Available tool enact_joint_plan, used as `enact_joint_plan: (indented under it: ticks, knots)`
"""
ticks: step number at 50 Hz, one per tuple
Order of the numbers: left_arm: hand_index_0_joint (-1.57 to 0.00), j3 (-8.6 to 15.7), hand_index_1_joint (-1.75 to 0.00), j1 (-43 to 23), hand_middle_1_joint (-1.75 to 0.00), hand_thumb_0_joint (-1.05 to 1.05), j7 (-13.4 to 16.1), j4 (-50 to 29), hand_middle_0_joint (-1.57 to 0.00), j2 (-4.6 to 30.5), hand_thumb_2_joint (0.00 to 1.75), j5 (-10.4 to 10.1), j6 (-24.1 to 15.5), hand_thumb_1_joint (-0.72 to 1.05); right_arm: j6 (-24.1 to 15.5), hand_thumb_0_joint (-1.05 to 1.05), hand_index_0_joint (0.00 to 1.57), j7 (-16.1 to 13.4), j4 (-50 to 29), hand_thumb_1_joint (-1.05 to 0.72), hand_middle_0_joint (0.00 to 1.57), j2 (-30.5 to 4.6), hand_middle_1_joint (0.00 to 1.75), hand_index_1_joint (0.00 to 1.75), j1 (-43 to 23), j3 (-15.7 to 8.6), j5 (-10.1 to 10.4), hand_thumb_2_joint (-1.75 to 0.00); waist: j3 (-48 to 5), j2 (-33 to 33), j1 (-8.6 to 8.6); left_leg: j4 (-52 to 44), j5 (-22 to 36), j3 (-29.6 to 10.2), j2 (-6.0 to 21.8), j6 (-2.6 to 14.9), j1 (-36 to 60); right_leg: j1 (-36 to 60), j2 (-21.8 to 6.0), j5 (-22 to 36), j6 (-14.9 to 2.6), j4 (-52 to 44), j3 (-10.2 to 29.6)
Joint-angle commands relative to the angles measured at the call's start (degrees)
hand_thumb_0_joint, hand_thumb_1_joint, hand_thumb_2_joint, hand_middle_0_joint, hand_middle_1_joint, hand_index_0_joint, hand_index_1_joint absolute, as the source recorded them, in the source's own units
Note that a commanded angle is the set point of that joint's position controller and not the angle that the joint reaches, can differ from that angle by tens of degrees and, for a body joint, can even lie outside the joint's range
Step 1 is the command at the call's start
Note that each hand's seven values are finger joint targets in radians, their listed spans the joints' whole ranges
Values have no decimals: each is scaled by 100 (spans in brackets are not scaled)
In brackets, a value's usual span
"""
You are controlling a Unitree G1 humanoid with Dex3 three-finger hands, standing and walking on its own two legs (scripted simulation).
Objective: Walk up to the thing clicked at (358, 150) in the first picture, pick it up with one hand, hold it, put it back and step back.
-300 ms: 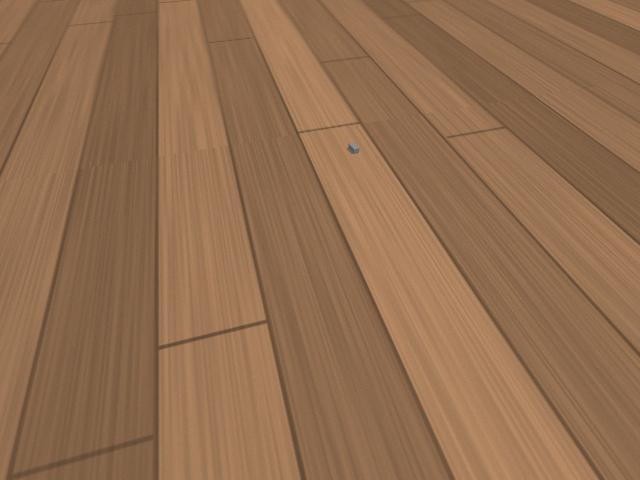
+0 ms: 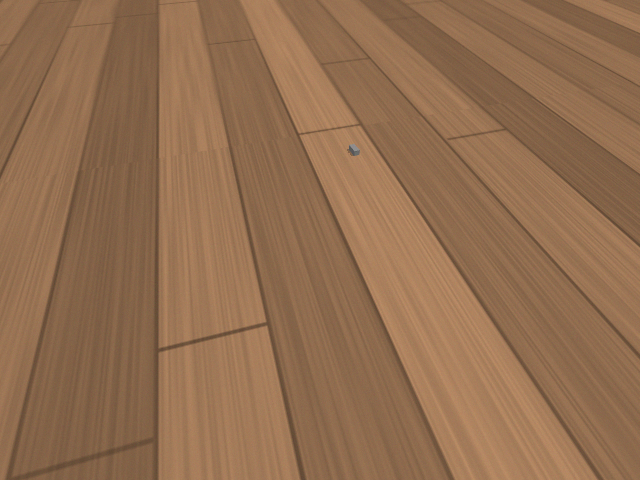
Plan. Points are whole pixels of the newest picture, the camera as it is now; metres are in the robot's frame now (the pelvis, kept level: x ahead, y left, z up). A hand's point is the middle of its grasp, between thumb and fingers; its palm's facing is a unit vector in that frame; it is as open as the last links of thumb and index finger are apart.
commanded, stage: stand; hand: left
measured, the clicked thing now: (354, 149) +1.92 -0.12 -0.77
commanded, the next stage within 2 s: walk up in 0.82 s
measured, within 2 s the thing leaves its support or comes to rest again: neither
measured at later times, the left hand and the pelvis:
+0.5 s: hand out of the picture +0.08 +0.25 -0.16, palm faces -0.02 -0.94 -0.33, open 7.4 cm; pelvis +0.01 +0.00 +0.00, yaw +0 degrees
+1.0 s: hand out of the picture +0.10 +0.27 -0.14, palm faces -0.23 -0.89 -0.38, open 7.4 cm; pelvis +0.02 +0.01 -0.01, yaw -11 degrees
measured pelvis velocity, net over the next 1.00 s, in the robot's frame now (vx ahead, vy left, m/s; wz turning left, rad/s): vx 0.02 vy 0.01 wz -0.19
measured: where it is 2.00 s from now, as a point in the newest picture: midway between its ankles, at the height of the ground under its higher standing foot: (364, 381)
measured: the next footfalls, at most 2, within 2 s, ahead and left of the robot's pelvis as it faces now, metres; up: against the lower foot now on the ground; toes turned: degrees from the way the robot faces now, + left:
right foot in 1.20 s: +0.14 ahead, -0.19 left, +0.00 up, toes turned -31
left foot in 1.64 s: +0.62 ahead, -0.03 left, +0.00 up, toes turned -34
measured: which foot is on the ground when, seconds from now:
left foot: down 0.00-1.00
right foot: down 0.00-0.92, up 0.94-1.00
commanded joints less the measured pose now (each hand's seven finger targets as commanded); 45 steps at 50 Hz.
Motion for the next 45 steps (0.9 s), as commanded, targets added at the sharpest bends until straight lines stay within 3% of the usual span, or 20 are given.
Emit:
enact_joint_plan:
  ticks: [1, 24, 35, 40, 41, 42, 43, 44, 45]
  knots:
    - [-20, 223, -30, -165, -30, 0, 60, -344, -20, 1204, 90, -23, -92, 90, -130, 0, 20, -63, -327, -90, 20, -1198, 30, 30, -247, -212, -1, -90, -417, 3, -6, -355, 645, -590, 738, 123, 77, 67, -601, 525, -224, -283, 488]
    - [-20, 253, -30, -120, -30, 0, 60, -337, -20, 1211, 90, -18, -64, 90, -125, 0, 20, -81, -320, -90, 20, -1224, 30, 30, -190, -211, -11, -90, -429, 39, -9, -420, 683, -587, 750, 124, 115, 196, -623, 563, -220, -308, 478]
    - [-20, 249, -30, -116, -30, 0, 64, -375, -20, 1220, 90, -24, -69, 90, -127, 0, 20, -84, -347, -90, 20, -1222, 30, 30, -208, -211, -2, -90, -488, -28, -4, -352, 990, -562, 755, 138, 245, 180, -638, 774, -223, -318, 477]
    - [-20, 255, -30, -128, -30, 0, 75, -370, -20, 1231, 90, -12, -68, 90, -117, 0, 20, -84, -352, -90, 20, -1215, 30, 30, -208, -217, -9, -90, -365, -89, -31, -401, 778, -575, 737, 120, 176, 95, -628, 598, -208, -368, 483]
    - [-20, 637, -30, 635, -30, 0, -139, -780, -20, 2167, 90, 7, -80, 90, -244, 0, 20, 217, -1206, -90, 20, -2213, 30, 30, -578, -834, -216, -90, -517, 468, -26, 812, -2591, -86, 649, 360, 614, -1212, -818, -2256, -667, -152, 1653]
    - [-20, 614, -30, 399, -30, 0, -209, -834, -20, 2108, 90, -1, -87, 90, -215, 0, 20, 336, -1199, -90, 20, -2035, 30, 30, -594, -812, -277, -90, -71, 232, -196, 992, -3180, -224, 539, 481, 459, -2230, -928, -3145, -691, -402, 2049]
    - [-20, 630, -30, 95, -30, 0, -226, -959, -20, 2046, 90, 20, -100, 90, -201, 0, 20, 397, -1212, -90, 20, -1934, 30, 30, -350, -815, -282, -90, 159, 25, -418, 1095, -3233, -259, 468, 507, 715, -2947, -903, -3313, -617, -534, 2121]
    - [-20, 664, -30, -528, -30, 0, -245, -1205, -20, 1876, 90, 33, -132, 90, -194, 0, 20, 438, -1211, -90, 20, -1849, 30, 30, 148, -843, -229, -90, 170, 52, -794, 580, -3323, -588, 671, 658, 1059, -3472, -737, -2919, -433, -133, 1784]
    - [-20, 618, -30, -1132, -30, 0, -241, -1428, -20, 1636, 90, 6, -169, 90, -193, 0, 20, 434, -1081, -90, 20, -1934, 30, 30, 748, -935, -223, -90, 47, 354, -1222, -438, -3349, -966, 1258, 871, 2252, -4571, -212, -2115, -30, 538, 701]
